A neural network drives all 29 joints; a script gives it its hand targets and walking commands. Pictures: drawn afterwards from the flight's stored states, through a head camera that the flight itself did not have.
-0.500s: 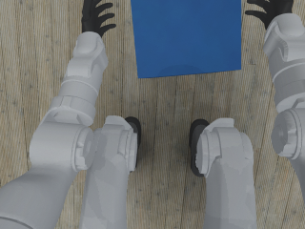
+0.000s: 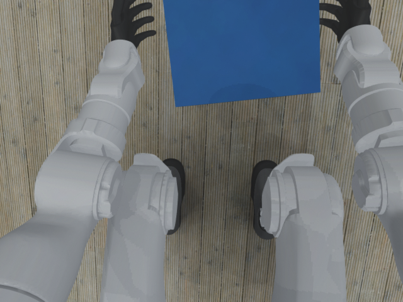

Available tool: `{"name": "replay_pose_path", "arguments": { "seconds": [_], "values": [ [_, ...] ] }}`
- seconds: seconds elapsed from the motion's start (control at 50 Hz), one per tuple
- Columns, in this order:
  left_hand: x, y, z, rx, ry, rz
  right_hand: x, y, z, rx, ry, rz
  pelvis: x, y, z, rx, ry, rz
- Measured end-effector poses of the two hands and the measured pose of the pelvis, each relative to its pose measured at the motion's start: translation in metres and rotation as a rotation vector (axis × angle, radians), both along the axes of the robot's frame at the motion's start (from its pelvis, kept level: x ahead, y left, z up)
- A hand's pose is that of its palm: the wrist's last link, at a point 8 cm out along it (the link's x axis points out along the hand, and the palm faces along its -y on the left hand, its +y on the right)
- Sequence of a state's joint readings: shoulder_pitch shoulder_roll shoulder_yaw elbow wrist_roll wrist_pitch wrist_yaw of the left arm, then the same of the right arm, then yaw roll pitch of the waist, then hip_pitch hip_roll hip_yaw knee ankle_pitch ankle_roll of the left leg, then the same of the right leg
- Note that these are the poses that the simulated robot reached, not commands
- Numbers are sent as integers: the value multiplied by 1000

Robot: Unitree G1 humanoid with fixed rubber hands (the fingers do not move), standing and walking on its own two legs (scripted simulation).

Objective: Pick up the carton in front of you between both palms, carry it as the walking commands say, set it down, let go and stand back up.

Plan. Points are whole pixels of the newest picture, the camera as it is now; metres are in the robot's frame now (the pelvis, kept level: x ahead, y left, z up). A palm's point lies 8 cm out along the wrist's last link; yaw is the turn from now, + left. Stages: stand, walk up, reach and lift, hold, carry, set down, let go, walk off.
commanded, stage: reach and lift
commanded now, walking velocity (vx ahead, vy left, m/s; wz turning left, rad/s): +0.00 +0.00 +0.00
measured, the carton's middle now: (236, 47) +0.50 -0.05 -0.25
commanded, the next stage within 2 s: none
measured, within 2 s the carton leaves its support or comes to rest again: leaves its support in 0.44 s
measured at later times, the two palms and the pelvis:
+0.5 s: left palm (137, 30) +0.52 +0.11 -0.15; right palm (335, 21) +0.51 -0.19 -0.17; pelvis +0.00 +0.00 -0.01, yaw -1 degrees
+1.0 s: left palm (62, 9) +0.48 +0.10 +0.04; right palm out of the picture +0.47 -0.20 +0.04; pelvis +0.00 +0.01 +0.11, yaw -3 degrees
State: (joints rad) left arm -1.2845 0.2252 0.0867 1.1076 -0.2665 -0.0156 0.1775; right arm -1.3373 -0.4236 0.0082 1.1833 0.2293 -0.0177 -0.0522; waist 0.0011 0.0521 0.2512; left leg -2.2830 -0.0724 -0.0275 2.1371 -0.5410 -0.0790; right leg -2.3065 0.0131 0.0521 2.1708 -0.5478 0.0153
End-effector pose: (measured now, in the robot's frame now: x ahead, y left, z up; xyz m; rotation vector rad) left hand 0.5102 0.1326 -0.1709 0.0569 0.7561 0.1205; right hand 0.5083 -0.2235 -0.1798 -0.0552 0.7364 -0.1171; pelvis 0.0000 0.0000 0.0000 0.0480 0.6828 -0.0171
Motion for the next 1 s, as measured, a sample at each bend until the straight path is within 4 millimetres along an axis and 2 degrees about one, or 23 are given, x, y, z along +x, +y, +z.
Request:
{"name": "replay_pose_path", "arguments": {
  "seconds": [0.12,0.2,0.4,0.5,0.56,0.64,0.74,0.82,1.0],
  "values": [
    [2,-14,1,-23,-12,-27,3,22,-1,23,0,36,-4,1,3,-1,0,5],
    [7,-28,2,-25,-21,-22,3,24,0,6,8,30,-6,1,5,-6,-2,5],
    [9,-29,4,-26,0,29,7,27,3,-5,51,33,-5,2,-4,-12,-28,3],
    [9,-27,17,-33,-25,40,5,29,13,4,28,26,-1,3,-8,-15,-31,1],
    [4,-28,34,-51,-60,52,1,28,30,14,-8,15,-1,4,-5,-17,-35,-7],
    [-7,-32,69,-73,-102,60,-10,24,70,27,-49,-9,-1,5,8,-18,-38,-21],
    [-17,-36,121,-91,-107,62,-23,19,125,39,-53,-44,-2,7,34,-16,-27,-36],
    [-22,-37,157,-92,-90,45,-30,19,160,35,-35,-51,-2,8,58,-14,-9,-43],
    [-28,-31,214,-81,-94,34,-40,25,215,32,-38,-63,4,8,105,-17,25,-43]
  ]
}}
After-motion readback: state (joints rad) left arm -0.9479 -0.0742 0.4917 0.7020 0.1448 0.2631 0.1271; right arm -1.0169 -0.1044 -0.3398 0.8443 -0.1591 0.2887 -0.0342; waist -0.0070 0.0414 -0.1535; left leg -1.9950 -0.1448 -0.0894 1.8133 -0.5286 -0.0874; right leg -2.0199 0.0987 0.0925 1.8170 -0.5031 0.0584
